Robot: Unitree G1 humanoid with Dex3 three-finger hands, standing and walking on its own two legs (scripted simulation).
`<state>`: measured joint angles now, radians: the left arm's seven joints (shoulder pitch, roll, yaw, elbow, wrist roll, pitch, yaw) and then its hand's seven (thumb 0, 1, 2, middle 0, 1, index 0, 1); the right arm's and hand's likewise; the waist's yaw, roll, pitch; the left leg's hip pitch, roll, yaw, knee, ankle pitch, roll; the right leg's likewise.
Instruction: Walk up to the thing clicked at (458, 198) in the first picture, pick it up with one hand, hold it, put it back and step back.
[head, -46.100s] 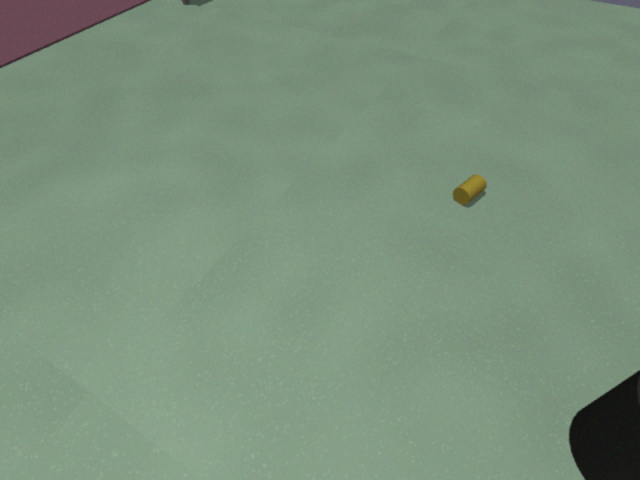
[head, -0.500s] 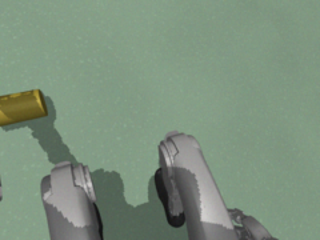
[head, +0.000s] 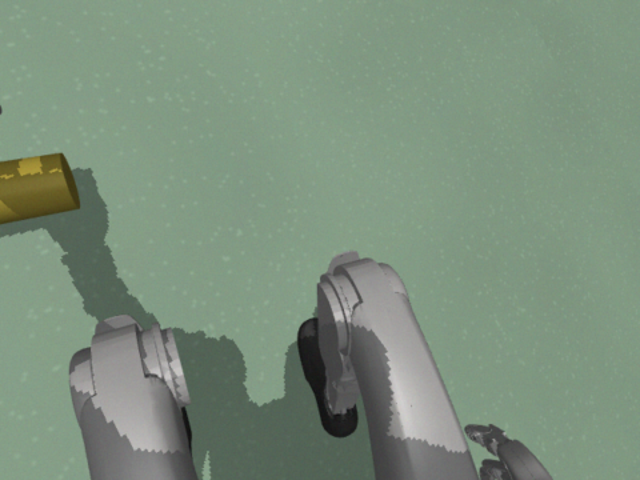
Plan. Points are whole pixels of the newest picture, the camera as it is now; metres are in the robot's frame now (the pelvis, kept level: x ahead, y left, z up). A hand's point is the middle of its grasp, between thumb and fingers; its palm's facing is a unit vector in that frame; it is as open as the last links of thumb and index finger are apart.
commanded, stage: withdraw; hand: left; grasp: from above
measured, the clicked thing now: (17, 190) +0.53 +0.28 -0.30
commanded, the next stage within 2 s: home in 0.02 s
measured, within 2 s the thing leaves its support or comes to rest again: neither
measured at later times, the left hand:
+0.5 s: hand out of the picture +0.45 +0.32 -0.05, palm faces -0.35 -0.33 -0.88, open 10.2 cm
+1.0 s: hand out of the picture +0.29 +0.22 +0.16, palm faces -0.04 -0.90 -0.44, open 7.4 cm
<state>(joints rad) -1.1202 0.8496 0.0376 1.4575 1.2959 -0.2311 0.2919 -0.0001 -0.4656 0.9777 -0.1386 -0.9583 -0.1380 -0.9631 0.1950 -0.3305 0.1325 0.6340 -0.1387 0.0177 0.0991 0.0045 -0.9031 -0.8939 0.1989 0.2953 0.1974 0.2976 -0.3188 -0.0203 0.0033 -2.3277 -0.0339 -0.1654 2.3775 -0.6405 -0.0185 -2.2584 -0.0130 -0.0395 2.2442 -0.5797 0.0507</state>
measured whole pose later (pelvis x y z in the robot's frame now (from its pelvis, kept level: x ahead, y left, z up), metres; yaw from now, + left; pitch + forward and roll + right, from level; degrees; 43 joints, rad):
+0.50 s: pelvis +0.01 +0.01 +0.06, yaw +2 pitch +37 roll -10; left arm -0.66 0.65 0.11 0.80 0.87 -0.08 0.05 0.00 0.36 0.82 -0.21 -0.41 -0.21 -0.41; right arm 0.23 -0.31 0.01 0.61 -0.05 0.09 0.11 0.01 -0.90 -0.89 0.20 0.30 0.20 0.30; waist -0.14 0.07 -0.14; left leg -2.16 -0.03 -0.12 2.20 -0.69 0.01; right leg -2.09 -0.04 -0.02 2.08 -0.64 0.06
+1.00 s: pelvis +0.04 -0.01 +0.25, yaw +7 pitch +24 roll -3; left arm 0.00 0.33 0.02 0.28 0.17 0.27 0.07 0.01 0.89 0.90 -0.21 -0.30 -0.21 -0.30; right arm 0.10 -0.21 0.03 0.54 0.03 -0.05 -0.04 0.01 -0.90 -0.89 0.20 0.30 0.20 0.30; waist -0.08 0.03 -0.19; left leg -1.39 0.02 -0.09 1.57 -0.60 -0.03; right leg -1.37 -0.03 -0.04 1.50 -0.56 0.03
